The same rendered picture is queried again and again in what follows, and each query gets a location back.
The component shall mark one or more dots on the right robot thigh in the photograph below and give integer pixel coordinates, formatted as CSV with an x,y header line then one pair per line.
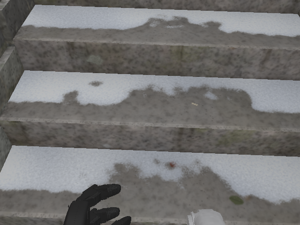
x,y
205,217

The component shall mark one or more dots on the left robot hand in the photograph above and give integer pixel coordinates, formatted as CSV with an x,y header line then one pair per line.
x,y
79,213

